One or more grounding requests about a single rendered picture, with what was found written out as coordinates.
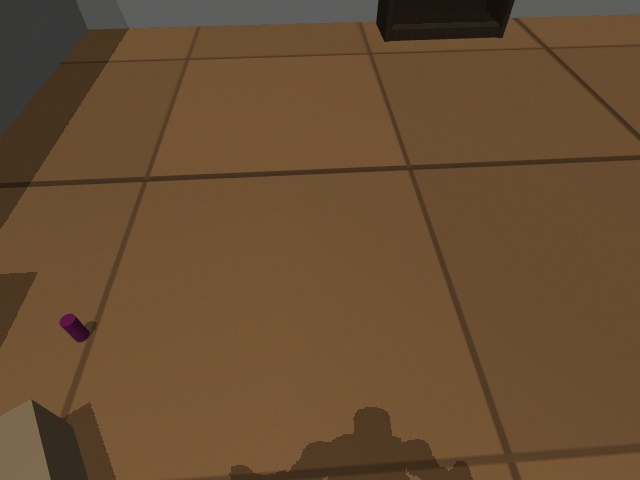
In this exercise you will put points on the bookshelf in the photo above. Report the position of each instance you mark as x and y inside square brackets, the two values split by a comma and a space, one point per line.
[401, 20]

